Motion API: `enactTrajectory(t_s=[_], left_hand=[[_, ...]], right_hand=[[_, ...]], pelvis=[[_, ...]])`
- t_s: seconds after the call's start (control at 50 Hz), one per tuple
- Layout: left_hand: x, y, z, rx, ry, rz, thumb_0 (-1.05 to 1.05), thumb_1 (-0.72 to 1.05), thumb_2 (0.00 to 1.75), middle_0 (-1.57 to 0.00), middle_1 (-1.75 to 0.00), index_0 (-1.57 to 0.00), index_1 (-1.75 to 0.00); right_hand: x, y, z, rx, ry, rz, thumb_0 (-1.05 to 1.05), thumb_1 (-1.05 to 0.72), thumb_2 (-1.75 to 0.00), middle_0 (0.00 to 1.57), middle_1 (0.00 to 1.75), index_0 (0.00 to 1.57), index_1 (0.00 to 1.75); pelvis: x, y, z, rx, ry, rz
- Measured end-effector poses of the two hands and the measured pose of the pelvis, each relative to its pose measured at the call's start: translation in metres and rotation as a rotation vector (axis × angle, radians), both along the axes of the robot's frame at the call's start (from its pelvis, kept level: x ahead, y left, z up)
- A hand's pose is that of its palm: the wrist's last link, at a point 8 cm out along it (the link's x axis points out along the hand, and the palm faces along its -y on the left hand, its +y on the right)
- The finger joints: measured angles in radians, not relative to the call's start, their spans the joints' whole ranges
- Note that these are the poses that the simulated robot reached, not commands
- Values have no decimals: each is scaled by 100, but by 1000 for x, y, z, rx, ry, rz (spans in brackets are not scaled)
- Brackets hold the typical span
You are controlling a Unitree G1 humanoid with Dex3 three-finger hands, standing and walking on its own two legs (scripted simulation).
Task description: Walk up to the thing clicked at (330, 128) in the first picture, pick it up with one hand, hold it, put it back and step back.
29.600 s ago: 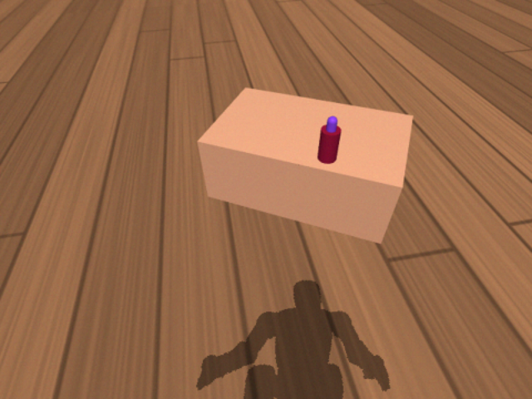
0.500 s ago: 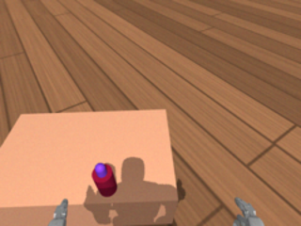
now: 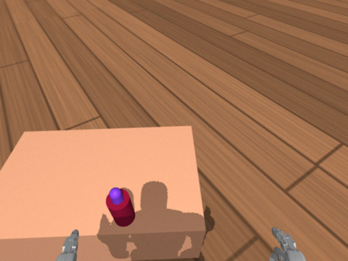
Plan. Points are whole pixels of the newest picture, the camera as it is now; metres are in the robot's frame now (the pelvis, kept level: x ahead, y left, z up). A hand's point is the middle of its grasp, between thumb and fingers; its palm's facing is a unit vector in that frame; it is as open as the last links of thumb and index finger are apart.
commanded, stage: home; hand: left
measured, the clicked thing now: (120, 204) +0.42 +0.21 -0.26
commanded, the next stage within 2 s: stand in 0.02 s
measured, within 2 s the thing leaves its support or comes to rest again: neither
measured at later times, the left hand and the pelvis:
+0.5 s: hand out of the picture +0.08 +0.27 -0.11, palm faces +0.00 -0.93 -0.37, open 11.0 cm; pelvis +0.02 +0.01 +0.04, yaw +0 degrees
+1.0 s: hand out of the picture +0.06 +0.26 -0.10, palm faces -0.01 -0.94 -0.35, open 7.4 cm; pelvis +0.00 +0.01 +0.06, yaw +0 degrees
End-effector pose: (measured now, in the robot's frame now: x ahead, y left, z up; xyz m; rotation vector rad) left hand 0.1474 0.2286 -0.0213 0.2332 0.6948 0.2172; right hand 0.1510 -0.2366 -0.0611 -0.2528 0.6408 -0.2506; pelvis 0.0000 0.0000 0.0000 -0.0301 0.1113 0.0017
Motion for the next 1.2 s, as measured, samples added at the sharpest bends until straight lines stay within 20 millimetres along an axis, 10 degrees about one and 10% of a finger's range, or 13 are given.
enactTrajectory(t_s=[0.26, 0.48, 0.68, 1.2], left_hand=[[-26, 56, -49, 63, 249, -74, -1, -45, 16, -11, -14, -12, -13], [-72, 84, -55, 61, 460, 29, 0, 23, 71, -19, -28, -19, -27], [-90, 79, -46, 36, 535, 47, 0, 77, 88, -20, -30, -20, -30], [-95, 79, -39, 41, 586, 52, 0, 90, 90, -20, -30, -21, -30]], right_hand=[[-36, -37, -20, -29, 374, 77, 1, -90, -90, 21, 30, 20, 30], [-71, -43, -14, -21, 526, -4, 1, -90, -90, 21, 30, 20, 30], [-77, -30, -10, 32, 561, -2, 0, -90, -90, 21, 30, 20, 30], [-105, -51, -5, 25, 635, -57, 0, -90, -90, 21, 30, 20, 30]], pelvis=[[9, 7, 15, 32, -107, -2], [16, 14, 35, 22, -151, -6], [13, 14, 52, 26, -178, -6], [4, 10, 60, 27, -180, -11]])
